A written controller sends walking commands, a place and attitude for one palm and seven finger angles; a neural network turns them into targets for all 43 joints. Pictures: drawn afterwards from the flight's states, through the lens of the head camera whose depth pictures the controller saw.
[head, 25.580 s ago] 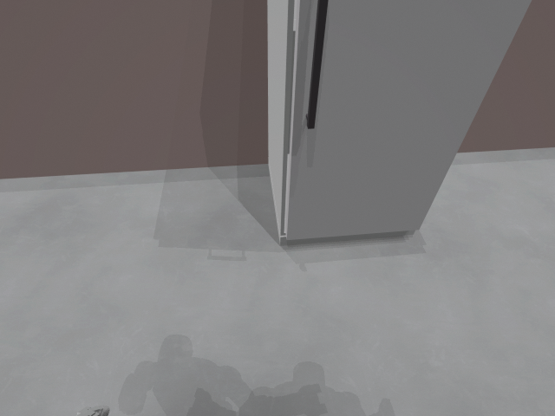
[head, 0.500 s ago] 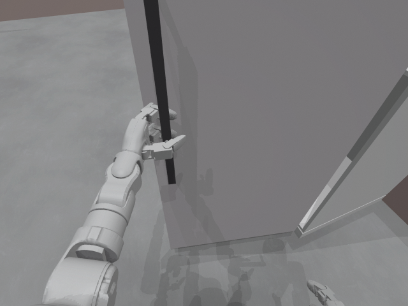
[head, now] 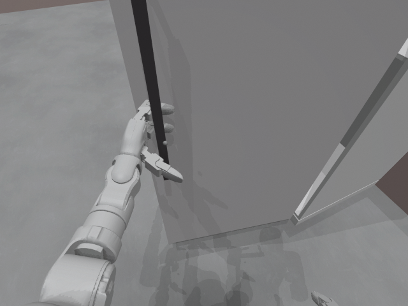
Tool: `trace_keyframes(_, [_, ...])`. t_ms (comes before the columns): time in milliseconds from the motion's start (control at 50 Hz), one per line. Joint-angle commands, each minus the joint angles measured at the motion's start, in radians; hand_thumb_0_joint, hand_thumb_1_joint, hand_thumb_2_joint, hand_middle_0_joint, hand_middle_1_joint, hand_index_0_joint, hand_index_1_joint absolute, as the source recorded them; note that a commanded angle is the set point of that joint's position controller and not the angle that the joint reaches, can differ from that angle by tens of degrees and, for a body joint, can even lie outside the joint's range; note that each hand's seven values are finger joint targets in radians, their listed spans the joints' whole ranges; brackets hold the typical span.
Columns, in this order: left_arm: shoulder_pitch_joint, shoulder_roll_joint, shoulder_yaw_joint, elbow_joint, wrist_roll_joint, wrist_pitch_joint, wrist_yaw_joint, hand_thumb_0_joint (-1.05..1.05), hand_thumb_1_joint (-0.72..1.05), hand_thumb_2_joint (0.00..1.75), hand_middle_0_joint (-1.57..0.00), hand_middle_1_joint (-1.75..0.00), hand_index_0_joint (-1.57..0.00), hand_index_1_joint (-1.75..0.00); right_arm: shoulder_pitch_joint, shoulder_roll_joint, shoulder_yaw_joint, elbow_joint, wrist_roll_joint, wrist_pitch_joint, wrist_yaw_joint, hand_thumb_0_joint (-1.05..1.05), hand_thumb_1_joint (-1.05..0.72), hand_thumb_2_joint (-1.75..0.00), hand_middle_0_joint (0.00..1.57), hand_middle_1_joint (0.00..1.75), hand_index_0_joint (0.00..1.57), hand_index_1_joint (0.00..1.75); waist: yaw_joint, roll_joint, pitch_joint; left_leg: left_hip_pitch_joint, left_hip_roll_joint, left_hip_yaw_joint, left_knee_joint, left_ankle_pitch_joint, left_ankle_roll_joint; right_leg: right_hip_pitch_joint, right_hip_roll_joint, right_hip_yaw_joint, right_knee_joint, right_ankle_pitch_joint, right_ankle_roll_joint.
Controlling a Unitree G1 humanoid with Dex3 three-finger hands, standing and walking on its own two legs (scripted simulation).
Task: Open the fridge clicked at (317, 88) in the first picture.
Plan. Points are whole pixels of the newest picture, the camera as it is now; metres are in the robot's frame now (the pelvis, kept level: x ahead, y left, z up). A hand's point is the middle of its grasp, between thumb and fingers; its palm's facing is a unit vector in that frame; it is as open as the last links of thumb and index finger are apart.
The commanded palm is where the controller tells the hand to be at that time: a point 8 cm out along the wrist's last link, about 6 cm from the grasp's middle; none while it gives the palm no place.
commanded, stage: slip the hand off the handle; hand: left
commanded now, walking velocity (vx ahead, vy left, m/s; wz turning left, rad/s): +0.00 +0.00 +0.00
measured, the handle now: (154, 100) +0.46 +0.09 +0.17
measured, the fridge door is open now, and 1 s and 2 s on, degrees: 77 74 74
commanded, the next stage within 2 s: draw the hand back to the body in 1.26 s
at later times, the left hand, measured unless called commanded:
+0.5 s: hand (130, 151) +0.39 +0.14 +0.10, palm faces -0.10 -0.99 -0.14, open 14.7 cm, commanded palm +0.37 +0.20 +0.11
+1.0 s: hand (128, 186) +0.31 +0.14 +0.09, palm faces -0.09 -0.98 -0.15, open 14.7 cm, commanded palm +0.29 +0.18 +0.11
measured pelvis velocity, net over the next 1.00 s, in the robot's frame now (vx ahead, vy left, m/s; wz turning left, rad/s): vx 0.03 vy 0.00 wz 0.04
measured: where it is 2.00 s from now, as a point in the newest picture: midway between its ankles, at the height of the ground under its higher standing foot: outside the picture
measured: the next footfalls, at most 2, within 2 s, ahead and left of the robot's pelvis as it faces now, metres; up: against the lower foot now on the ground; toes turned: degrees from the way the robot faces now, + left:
none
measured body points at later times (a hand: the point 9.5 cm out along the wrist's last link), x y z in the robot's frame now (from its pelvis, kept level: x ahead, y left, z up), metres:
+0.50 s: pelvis +0.03 +0.01 +0.00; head +0.04 +0.02 +0.45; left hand +0.39 +0.20 +0.11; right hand +0.19 -0.23 -0.09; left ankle +0.02 +0.12 -0.73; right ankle +0.06 -0.12 -0.73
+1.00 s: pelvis +0.03 +0.00 +0.00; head +0.02 +0.00 +0.45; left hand +0.31 +0.19 +0.10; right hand +0.21 -0.22 -0.08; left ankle +0.02 +0.12 -0.73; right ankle +0.06 -0.12 -0.73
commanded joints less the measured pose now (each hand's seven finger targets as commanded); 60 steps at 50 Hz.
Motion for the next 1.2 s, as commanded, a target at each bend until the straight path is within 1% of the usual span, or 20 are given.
trace_keyframes(0, [-0.408,0.208,0.117,-0.177,0.005,-0.057,0.019,0.00,-0.55,0.20,-0.25,-1.15,-0.25,-1.15,-0.020,-0.148,-0.057,-0.127,-0.005,-0.023,-0.013,0.00,-0.90,-0.90,0.20,0.30,0.20,0.30,0.026,-0.116,-0.246,0.002,-0.034,-0.033,-0.101,-0.012,0.028,0.156,0.018,-0.009,-0.096,-0.021,-0.014])
trace_keyframes(60, [-0.324,0.165,0.100,-0.263,0.002,-0.042,0.007,0.00,-0.55,0.20,-0.25,-1.15,-0.25,-1.15,-0.035,-0.131,-0.059,-0.154,-0.005,-0.016,-0.007,0.00,-0.90,-0.90,0.20,0.30,0.20,0.30,0.058,-0.026,-0.326,0.053,-0.033,-0.023,-0.091,0.100,0.020,0.194,0.018,-0.011,-0.061,0.116,-0.024])
trace_keyframes(160, [-0.179,0.155,0.101,-0.415,-0.009,-0.018,-0.024,0.00,-0.55,0.20,-0.25,-1.15,-0.25,-1.15,-0.044,-0.127,-0.067,-0.184,-0.005,-0.003,-0.003,0.00,-0.90,-0.90,0.20,0.30,0.20,0.30,0.079,-0.014,-0.370,0.109,-0.021,-0.021,-0.075,0.282,0.016,0.244,0.020,-0.018,-0.037,0.286,-0.027])
trace_keyframes(200, [-0.196,0.143,0.079,-0.463,-0.019,-0.015,-0.048,0.00,-0.55,0.20,-0.25,-1.15,-0.25,-1.15,-0.045,-0.130,-0.067,-0.189,-0.006,-0.002,-0.011,0.00,-0.90,-0.90,0.20,0.30,0.20,0.30,0.058,-0.046,-0.336,0.125,-0.019,-0.031,-0.068,0.299,0.019,0.237,0.024,-0.028,-0.043,0.297,-0.021])
trace_keyframes(300, [-0.238,0.116,0.021,-0.549,-0.035,-0.002,-0.099,0.00,-0.55,0.20,-0.25,-1.15,-0.25,-1.15,-0.064,-0.130,-0.067,-0.186,0.002,-0.008,-0.028,0.00,-0.90,-0.90,0.20,0.30,0.20,0.30,0.028,0.010,-0.287,0.166,-0.015,-0.054,-0.062,0.262,0.014,0.168,0.031,-0.040,-0.051,0.221,-0.022])
trace_keyframes(340, [-0.204,0.093,-0.002,-0.549,-0.046,0.013,-0.117,0.00,-0.55,0.20,-0.25,-1.15,-0.25,-1.15,-0.071,-0.124,-0.059,-0.182,0.010,-0.014,-0.028,0.00,-0.90,-0.90,0.20,0.30,0.20,0.30,0.031,0.032,-0.268,0.164,-0.011,-0.063,-0.063,0.237,0.009,0.135,0.030,-0.045,-0.047,0.182,-0.026])
trace_keyframes(460, [-0.129,0.168,0.079,-0.525,-0.050,0.046,-0.125,0.00,-0.55,0.20,-0.25,-1.15,-0.25,-1.15,-0.078,-0.130,-0.051,-0.182,0.005,-0.011,-0.033,0.00,-0.90,-0.90,0.20,0.30,0.20,0.30,0.055,-0.023,-0.274,0.126,-0.018,-0.073,-0.060,0.239,0.005,0.168,0.024,-0.051,-0.032,0.198,-0.028])
trace_keyframes(500, [-0.101,0.204,0.115,-0.520,-0.045,0.054,-0.123,0.00,-0.55,0.20,-0.25,-1.15,-0.25,-1.15,-0.089,-0.131,-0.047,-0.194,0.002,-0.006,-0.036,0.00,-0.90,-0.90,0.20,0.30,0.20,0.30,0.073,0.015,-0.272,0.124,-0.022,-0.069,-0.059,0.243,0.003,0.178,0.021,-0.049,-0.030,0.199,-0.030])
trace_keyframes(540, [-0.103,0.227,0.136,-0.528,-0.049,0.053,-0.130,0.00,-0.55,0.20,-0.25,-1.15,-0.25,-1.15,-0.092,-0.127,-0.044,-0.197,0.003,-0.003,-0.036,0.00,-0.90,-0.90,0.20,0.30,0.20,0.30,0.072,-0.013,-0.268,0.106,-0.022,-0.065,-0.057,0.240,0.007,0.189,0.021,-0.045,-0.027,0.211,-0.030])
trace_keyframes(580, [-0.030,0.150,0.079,-0.590,-0.057,0.046,-0.145,0.00,-0.55,0.20,-0.25,-1.15,-0.25,-1.15,-0.105,-0.114,-0.043,-0.222,0.004,-0.010,-0.030,0.00,-0.90,-0.90,0.20,0.30,0.20,0.30,0.085,0.023,-0.290,0.131,-0.019,-0.064,-0.055,0.282,0.002,0.197,0.020,-0.048,-0.020,0.227,-0.032])
trace_keyframes(620, [0.024,0.132,0.058,-0.676,-0.068,0.042,-0.159,0.00,-0.55,0.20,-0.25,-1.15,-0.25,-1.15,-0.110,-0.110,-0.046,-0.238,0.003,-0.020,-0.027,0.00,-0.90,-0.90,0.20,0.30,0.20,0.30,0.092,0.060,-0.337,0.177,-0.011,-0.065,-0.041,0.370,0.000,0.210,0.020,-0.047,-0.013,0.272,-0.030])
trace_keyframes(660, [0.101,0.125,0.046,-0.724,-0.072,0.050,-0.171,0.00,-0.55,0.20,-0.25,-1.15,-0.25,-1.15,-0.110,-0.110,-0.045,-0.244,0.002,-0.024,-0.022,0.00,-0.90,-0.90,0.20,0.30,0.20,0.30,0.092,0.040,-0.324,0.179,-0.005,-0.070,-0.037,0.401,-0.003,0.210,0.023,-0.052,-0.011,0.282,-0.027])
trace_keyframes(700, [0.142,0.126,0.039,-0.736,-0.069,0.065,-0.167,0.00,-0.55,0.20,-0.25,-1.15,-0.25,-1.15,-0.113,-0.115,-0.044,-0.249,-0.001,-0.025,-0.024,0.00,-0.90,-0.90,0.20,0.30,0.20,0.30,0.081,-0.036,-0.261,0.143,-0.005,-0.077,-0.044,0.341,0.002,0.201,0.026,-0.061,-0.021,0.251,-0.021])
trace_keyframes(740, [0.179,0.104,0.016,-0.779,-0.068,0.079,-0.162,0.00,-0.55,0.20,-0.25,-1.15,-0.25,-1.15,-0.127,-0.109,-0.042,-0.256,0.003,-0.028,-0.021,0.00,-0.90,-0.90,0.20,0.30,0.20,0.30,0.078,-0.029,-0.210,0.114,-0.009,-0.070,-0.055,0.251,0.007,0.180,0.026,-0.062,-0.031,0.198,-0.020])
trace_keyframes(800, [0.238,0.148,0.054,-0.848,-0.059,0.100,-0.136,0.00,-0.55,0.20,-0.25,-1.15,-0.25,-1.15,-0.145,-0.110,-0.038,-0.264,-0.003,-0.030,-0.026,0.00,-0.90,-0.90,0.20,0.30,0.20,0.30,0.095,-0.010,-0.205,0.108,-0.017,-0.068,-0.063,0.191,0.011,0.189,0.024,-0.057,-0.040,0.152,-0.021])
trace_keyframes(920, [0.267,0.154,0.048,-0.978,-0.052,0.095,-0.107,0.00,-0.55,0.20,-0.25,-1.15,-0.25,-1.15,-0.174,-0.092,-0.023,-0.268,-0.008,-0.044,-0.036,0.00,-0.90,-0.90,0.20,0.30,0.20,0.30,0.089,0.021,-0.193,0.107,-0.022,-0.067,-0.069,0.117,0.016,0.186,0.021,-0.049,-0.054,0.078,-0.021])
trace_keyframes(1000, [0.357,0.136,0.032,-0.988,-0.063,0.099,-0.125,0.00,-0.55,0.20,-0.25,-1.15,-0.25,-1.15,-0.177,-0.091,-0.019,-0.265,-0.008,-0.058,-0.042,0.00,-0.90,-0.90,0.20,0.30,0.20,0.30,0.091,-0.010,-0.175,0.103,-0.022,-0.067,-0.068,0.097,0.018,0.190,0.024,-0.050,-0.063,0.060,-0.019])
trace_keyframes(1060, [0.465,0.094,-0.011,-1.025,-0.071,0.116,-0.148,0.00,-0.55,0.20,-0.25,-1.15,-0.25,-1.15,-0.183,-0.084,-0.015,-0.280,-0.006,-0.070,-0.040,0.00,-0.90,-0.90,0.20,0.30,0.20,0.30,0.101,0.020,-0.169,0.100,-0.027,-0.061,-0.067,0.101,0.016,0.196,0.020,-0.051,-0.061,0.072,-0.018])
trace_keyframes(1120, [0.513,0.098,-0.016,-1.031,-0.074,0.144,-0.159,0.00,-0.55,0.20,-0.25,-1.15,-0.25,-1.15,-0.186,-0.087,-0.010,-0.284,-0.005,-0.071,-0.040,0.00,-0.90,-0.90,0.20,0.30,0.20,0.30,0.094,-0.012,-0.105,0.067,-0.028,-0.061,-0.069,0.052,0.019,0.170,0.017,-0.050,-0.080,0.017,-0.011])
trace_keyframes(1180, [0.528,0.122,0.006,-1.082,-0.072,0.151,-0.148,0.00,-0.55,0.20,-0.25,-1.15,-0.25,-1.15,-0.188,-0.087,-0.010,-0.296,-0.008,-0.080,-0.045,0.00,-0.90,-0.90,0.20,0.30,0.20,0.30,0.097,-0.041,-0.101,0.060,-0.032,-0.064,-0.062,0.034,0.022,0.167,0.016,-0.044,-0.082,-0.013,-0.008])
